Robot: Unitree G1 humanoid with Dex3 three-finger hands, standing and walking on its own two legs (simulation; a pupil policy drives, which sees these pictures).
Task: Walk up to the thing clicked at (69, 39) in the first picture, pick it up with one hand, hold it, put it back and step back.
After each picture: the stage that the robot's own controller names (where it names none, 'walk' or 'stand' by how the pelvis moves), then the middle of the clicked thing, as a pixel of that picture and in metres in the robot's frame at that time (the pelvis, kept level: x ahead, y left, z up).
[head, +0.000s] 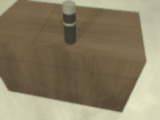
stand; (69, 24) +0.81 +0.06 -0.02
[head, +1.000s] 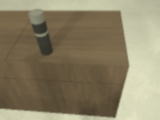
walk; (41, 34) +0.71 +0.23 +0.00
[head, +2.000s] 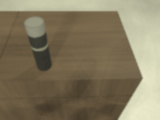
stand; (40, 46) +0.55 +0.17 +0.01
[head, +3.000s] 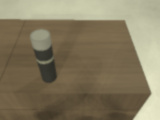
stand; (45, 59) +0.50 +0.14 +0.01
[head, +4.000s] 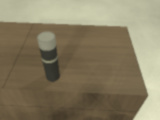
stand; (50, 59) +0.54 +0.14 -0.02
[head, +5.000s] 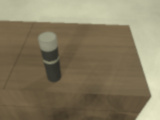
stand; (51, 59) +0.53 +0.14 -0.02
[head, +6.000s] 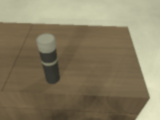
stand; (49, 61) +0.52 +0.14 -0.02
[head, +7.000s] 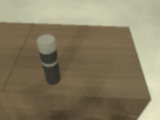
stand; (50, 62) +0.51 +0.14 -0.02
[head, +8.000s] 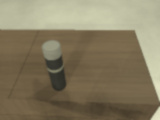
rise first; (55, 67) +0.49 +0.14 -0.01
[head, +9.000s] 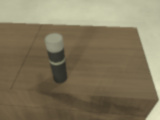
go down; (57, 60) +0.52 +0.13 -0.01
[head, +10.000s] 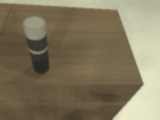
go down; (38, 48) +0.52 +0.12 +0.01
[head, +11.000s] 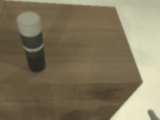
go down; (33, 46) +0.52 +0.13 +0.03
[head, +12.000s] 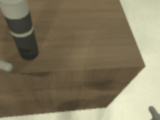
close in; (22, 31) +0.52 +0.14 +0.06
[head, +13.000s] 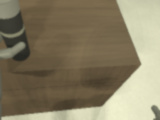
close; (12, 30) +0.52 +0.15 +0.07
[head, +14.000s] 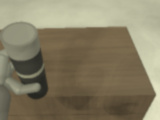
lift; (30, 68) +0.32 +0.13 +0.19
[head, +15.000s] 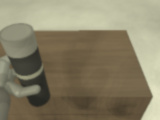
lift; (30, 71) +0.32 +0.14 +0.18
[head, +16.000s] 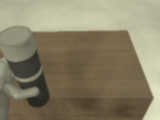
hold; (29, 73) +0.31 +0.14 +0.18
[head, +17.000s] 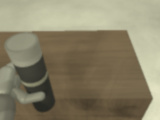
hold; (35, 78) +0.31 +0.13 +0.16
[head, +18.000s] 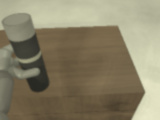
crouch; (30, 57) +0.39 +0.14 +0.16
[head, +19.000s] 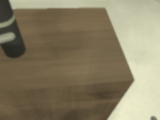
lower; (3, 22) +0.49 +0.17 +0.17
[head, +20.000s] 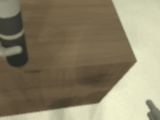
lower; (11, 33) +0.50 +0.14 +0.08
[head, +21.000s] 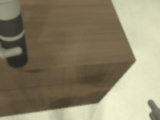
lower; (11, 34) +0.50 +0.14 +0.08
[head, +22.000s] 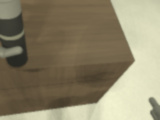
lower; (11, 33) +0.50 +0.13 +0.07
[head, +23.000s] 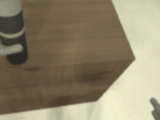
lower; (12, 31) +0.50 +0.13 +0.08
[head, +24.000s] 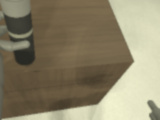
open; (20, 32) +0.51 +0.11 +0.07
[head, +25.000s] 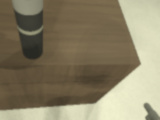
rise; (30, 27) +0.50 +0.10 +0.07
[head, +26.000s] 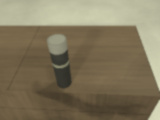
sink last; (61, 63) +0.49 +0.11 +0.03
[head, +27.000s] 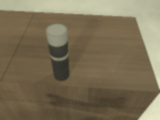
stand; (59, 55) +0.49 +0.10 +0.04
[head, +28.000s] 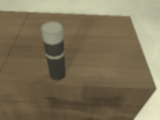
stand; (55, 54) +0.49 +0.11 +0.05
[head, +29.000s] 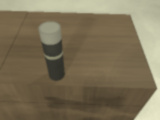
stand; (53, 54) +0.49 +0.11 +0.05
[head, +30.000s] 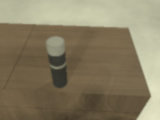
stand; (58, 64) +0.50 +0.11 -0.01
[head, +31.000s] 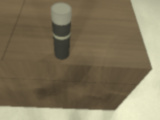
walk; (61, 34) +0.56 +0.06 +0.01
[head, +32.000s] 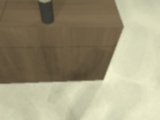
walk; (45, 0) +0.80 +0.19 +0.01
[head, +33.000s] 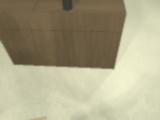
stand; out of the picture +1.11 +0.12 +0.00
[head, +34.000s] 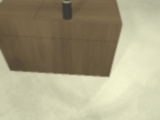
stand; (66, 2) +1.13 +0.10 -0.02
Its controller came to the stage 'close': yes
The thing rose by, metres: 0.21
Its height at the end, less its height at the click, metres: +0.00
